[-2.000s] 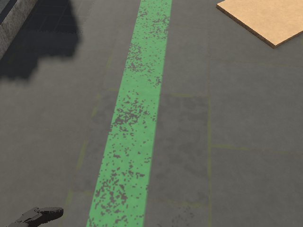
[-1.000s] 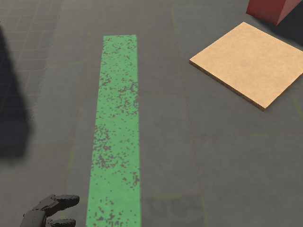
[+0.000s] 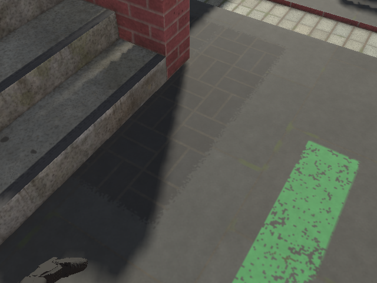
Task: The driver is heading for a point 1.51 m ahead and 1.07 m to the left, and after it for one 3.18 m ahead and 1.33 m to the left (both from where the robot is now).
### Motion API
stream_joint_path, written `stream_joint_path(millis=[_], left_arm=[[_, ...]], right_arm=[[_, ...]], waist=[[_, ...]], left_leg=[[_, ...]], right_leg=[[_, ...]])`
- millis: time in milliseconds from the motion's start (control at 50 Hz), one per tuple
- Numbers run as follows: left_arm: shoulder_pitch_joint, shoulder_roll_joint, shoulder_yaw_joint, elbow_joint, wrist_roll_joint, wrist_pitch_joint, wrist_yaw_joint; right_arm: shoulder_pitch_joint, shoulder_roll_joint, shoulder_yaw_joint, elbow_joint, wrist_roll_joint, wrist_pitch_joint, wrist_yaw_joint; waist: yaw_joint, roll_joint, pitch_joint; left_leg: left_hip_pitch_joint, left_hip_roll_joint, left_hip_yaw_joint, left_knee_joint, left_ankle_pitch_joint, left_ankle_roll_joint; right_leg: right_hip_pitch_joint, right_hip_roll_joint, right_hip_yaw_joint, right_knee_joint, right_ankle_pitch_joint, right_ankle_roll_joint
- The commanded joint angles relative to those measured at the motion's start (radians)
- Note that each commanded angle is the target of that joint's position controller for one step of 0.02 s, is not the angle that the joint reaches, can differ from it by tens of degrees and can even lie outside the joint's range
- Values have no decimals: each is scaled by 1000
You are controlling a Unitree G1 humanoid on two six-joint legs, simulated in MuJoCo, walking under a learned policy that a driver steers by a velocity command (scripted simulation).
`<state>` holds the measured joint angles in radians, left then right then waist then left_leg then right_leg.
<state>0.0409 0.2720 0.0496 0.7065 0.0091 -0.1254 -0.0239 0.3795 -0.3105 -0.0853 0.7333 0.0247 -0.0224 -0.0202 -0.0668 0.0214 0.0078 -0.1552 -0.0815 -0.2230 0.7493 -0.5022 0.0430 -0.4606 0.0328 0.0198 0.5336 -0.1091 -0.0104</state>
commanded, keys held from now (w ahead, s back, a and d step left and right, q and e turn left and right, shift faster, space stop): w+q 0.90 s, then w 0.10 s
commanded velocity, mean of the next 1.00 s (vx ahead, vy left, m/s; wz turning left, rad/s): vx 0.50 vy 0.00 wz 0.59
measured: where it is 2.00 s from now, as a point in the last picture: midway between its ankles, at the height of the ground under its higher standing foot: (75, 154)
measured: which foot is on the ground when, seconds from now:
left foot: up 0.00-0.46, down 0.48-0.98, up 1.00-1.00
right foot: down 0.00-0.50, up 0.52-0.94, down 0.96-1.00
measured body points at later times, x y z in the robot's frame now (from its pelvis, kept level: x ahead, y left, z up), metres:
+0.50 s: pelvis +0.26 +0.05 -0.01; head +0.30 +0.07 +0.44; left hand +0.19 +0.34 -0.14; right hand +0.55 -0.11 -0.07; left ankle +0.35 +0.17 -0.72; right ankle +0.11 -0.12 -0.71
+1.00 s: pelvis +0.54 +0.13 +0.00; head +0.56 +0.14 +0.45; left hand +0.60 +0.46 -0.07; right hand +0.75 -0.10 -0.11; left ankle +0.35 +0.16 -0.70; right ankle +0.70 +0.09 -0.72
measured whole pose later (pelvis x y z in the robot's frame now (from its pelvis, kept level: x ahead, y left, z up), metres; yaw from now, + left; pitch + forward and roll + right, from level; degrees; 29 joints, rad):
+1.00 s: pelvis +0.54 +0.13 +0.00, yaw +35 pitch +2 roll -1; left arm 0.04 0.29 0.04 0.70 0.01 -0.12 -0.03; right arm 0.38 -0.32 -0.08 0.74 0.02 -0.04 -0.02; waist -0.06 0.01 0.01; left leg -0.15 -0.07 -0.22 0.76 -0.50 0.03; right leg -0.46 0.04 0.02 0.54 -0.12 -0.01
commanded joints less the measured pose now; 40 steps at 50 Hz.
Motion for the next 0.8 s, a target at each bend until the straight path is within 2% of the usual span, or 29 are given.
stream_joint_path(millis=[20,40,60,80,100,140,200,240,300,340,380,420,440,460,480,500,520,540,560,580,600,620,660,720,760,800], left_arm=[[279,178,62,1,-13,6,5],[233,141,51,-7,-10,15,10],[189,121,42,-5,-3,21,12],[165,99,34,1,2,22,15],[155,94,32,8,5,19,17],[160,102,36,25,-2,10,18],[174,139,48,49,-3,7,20],[173,151,51,58,-3,12,22],[199,172,53,76,-9,24,26],[230,191,57,92,-14,33,28],[250,209,62,105,-26,45,27],[245,238,71,107,-37,58,30],[243,256,77,106,-43,64,34],[233,263,78,102,-47,72,37],[231,239,67,97,-43,72,42],[274,129,32,63,5,64,37],[285,87,5,13,1,28,23],[164,186,29,-6,-36,2,9],[117,183,25,-29,-52,-13,4],[120,167,22,-16,-30,-18,12],[131,177,28,-8,-9,-12,17],[150,179,31,-3,-4,-1,15],[159,154,27,-1,7,18,14],[62,114,11,-30,10,30,17],[-20,94,2,-48,6,27,12],[-84,93,0,-68,-4,20,6]], right_arm=[[48,-120,-7,-95,19,-23,0],[-41,-144,-15,-108,9,-17,0],[-83,-133,-16,-118,-2,-14,2],[-98,-119,-19,-123,-6,-11,6],[-89,-99,-17,-124,0,-6,12],[-94,-60,-10,-132,5,4,16],[-142,-44,-4,-156,-1,7,18],[-174,-38,0,-162,0,2,27],[-274,-17,11,-185,-1,-9,48],[-332,-11,16,-207,0,-10,61],[-364,-19,14,-229,2,-8,72],[-344,-49,0,-238,-3,-4,77],[-296,-73,-13,-232,-8,1,76],[-177,-110,-35,-204,-7,5,72],[-1,-167,-68,-155,-3,13,57],[83,-261,-89,-133,5,21,35],[46,-297,-80,-174,3,0,42],[42,-201,-53,-171,-2,-16,51],[8,-174,-42,-161,-8,-27,52],[-60,-153,-35,-163,-7,-32,50],[-111,-128,-26,-172,-13,-34,47],[-138,-118,-20,-183,-23,-35,41],[-143,-126,-20,-174,-18,-40,31],[-106,-153,-27,-147,-12,-39,9],[-79,-160,-29,-129,-9,-34,1],[-46,-169,-32,-107,-5,-34,-1]], waist=[[139,-231,-206],[144,-152,-107],[126,-107,-42],[106,-116,-11],[90,-136,1],[85,-135,9],[88,-97,18],[97,-88,21],[136,-78,48],[155,-71,68],[155,-77,81],[119,-101,51],[82,-121,12],[10,-115,-52],[-81,-80,-139],[-59,138,-217],[0,248,-377],[-63,108,-321],[-39,85,-187],[13,-8,-117],[49,0,-82],[75,21,-68],[90,21,-59],[64,22,-17],[32,39,0],[6,50,8]], left_leg=[[-642,67,26,551,-32,-22],[-644,101,66,562,48,-25],[-612,132,82,525,110,-28],[-580,162,80,480,151,-27],[-538,181,91,454,174,-26],[-532,193,112,415,206,-33],[-583,204,115,308,302,-50],[-576,201,133,201,403,-51],[-531,186,192,33,521,-40],[-518,177,224,-42,526,-28],[-509,163,248,-92,477,-6],[-432,115,294,-118,377,32],[-353,77,321,-121,321,55],[-199,34,341,-158,320,87],[77,13,310,-211,375,128],[406,232,-52,-219,352,224],[575,422,-610,-399,146,403],[541,399,-536,-458,111,342],[405,364,-393,-464,182,303],[257,317,-288,-466,291,268],[151,285,-214,-477,403,252],[79,266,-184,-499,460,250],[-2,251,-138,-522,555,263],[-78,205,-62,-534,545,238],[-113,169,-32,-527,461,201],[-129,166,-43,-520,405,176]], right_leg=[[720,-434,717,-254,-513,-216],[599,-396,558,-257,-429,-178],[483,-352,435,-276,-295,-164],[411,-320,349,-297,-200,-155],[362,-296,280,-321,-143,-148],[336,-287,187,-359,-54,-163],[365,-300,89,-385,75,-183],[387,-285,9,-387,140,-171],[405,-269,-90,-386,178,-148],[444,-281,-125,-379,196,-139],[503,-303,-149,-352,269,-128],[550,-312,-185,-255,553,-110],[564,-311,-203,-161,727,-100],[539,-294,-226,4,821,-84],[397,-258,-245,239,729,-50],[31,-164,-244,588,47,0],[-248,14,-31,846,-506,26],[-354,-48,81,872,-431,12],[-369,-84,64,804,-341,-5],[-310,-125,64,710,-271,-2],[-242,-148,66,633,-230,8],[-189,-158,68,607,-204,18],[-155,-151,47,536,-174,53],[-154,-121,33,337,-15,91],[-101,-87,30,169,123,95],[-38,-53,29,65,201,94]])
